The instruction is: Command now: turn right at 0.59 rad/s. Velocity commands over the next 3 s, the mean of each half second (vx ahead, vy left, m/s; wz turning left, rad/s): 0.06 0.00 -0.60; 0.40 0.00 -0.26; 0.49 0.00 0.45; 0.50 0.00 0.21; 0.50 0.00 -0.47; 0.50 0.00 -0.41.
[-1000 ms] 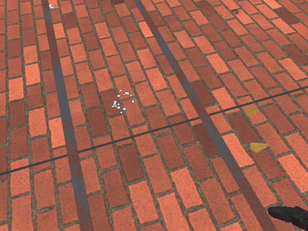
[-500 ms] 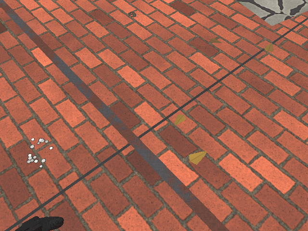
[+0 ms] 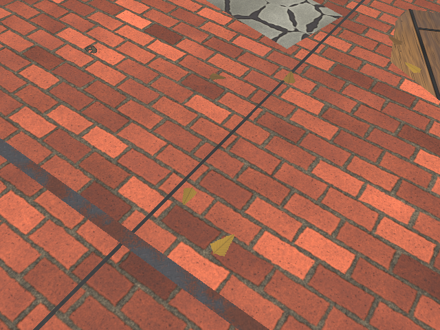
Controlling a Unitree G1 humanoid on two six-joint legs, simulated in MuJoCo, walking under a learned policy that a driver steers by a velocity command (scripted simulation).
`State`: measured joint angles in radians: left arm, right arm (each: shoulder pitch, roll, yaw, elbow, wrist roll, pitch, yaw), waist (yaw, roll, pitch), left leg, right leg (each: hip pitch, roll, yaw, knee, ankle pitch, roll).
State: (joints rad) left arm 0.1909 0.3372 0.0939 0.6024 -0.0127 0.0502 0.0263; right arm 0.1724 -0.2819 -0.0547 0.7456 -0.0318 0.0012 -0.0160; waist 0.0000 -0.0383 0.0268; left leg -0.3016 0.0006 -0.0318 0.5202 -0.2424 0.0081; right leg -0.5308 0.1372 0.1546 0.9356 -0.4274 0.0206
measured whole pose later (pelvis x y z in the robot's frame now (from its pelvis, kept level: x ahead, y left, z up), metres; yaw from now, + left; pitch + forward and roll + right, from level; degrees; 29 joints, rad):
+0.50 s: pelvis +0.00 -0.05 +0.01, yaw -18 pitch +2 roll +2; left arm 0.29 0.28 0.06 0.62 -0.01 0.00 0.01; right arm 0.16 -0.34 -0.10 0.74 0.00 -0.02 0.00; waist 0.01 0.04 0.02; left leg -0.53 0.04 -0.01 1.00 -0.32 -0.03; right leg -0.22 0.03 0.08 0.43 -0.24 -0.06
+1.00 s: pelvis +0.19 -0.07 +0.01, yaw -23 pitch +2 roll +0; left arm 0.22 0.30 0.05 0.66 0.01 -0.09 0.00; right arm 0.37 -0.26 -0.04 0.78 0.01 -0.07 0.02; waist -0.05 -0.04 0.00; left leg -0.16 -0.06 -0.08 0.34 -0.21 0.05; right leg -0.53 -0.03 0.05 0.96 -0.29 0.00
